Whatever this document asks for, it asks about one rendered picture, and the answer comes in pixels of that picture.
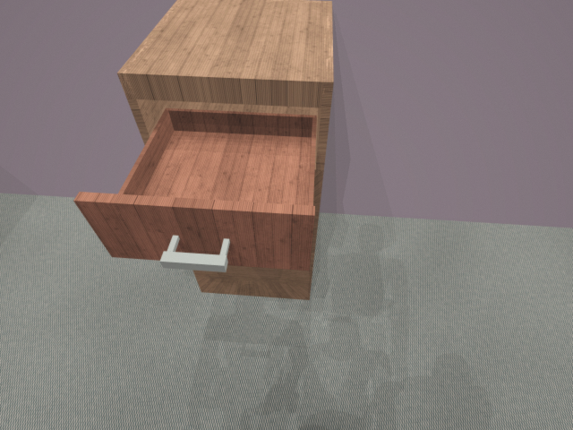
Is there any handle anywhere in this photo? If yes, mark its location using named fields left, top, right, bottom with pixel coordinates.
left=160, top=236, right=230, bottom=272

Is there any cabinet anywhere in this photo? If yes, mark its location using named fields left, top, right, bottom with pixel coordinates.
left=117, top=0, right=334, bottom=300

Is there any drawer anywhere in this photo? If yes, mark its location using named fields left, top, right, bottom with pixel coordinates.
left=73, top=108, right=317, bottom=271

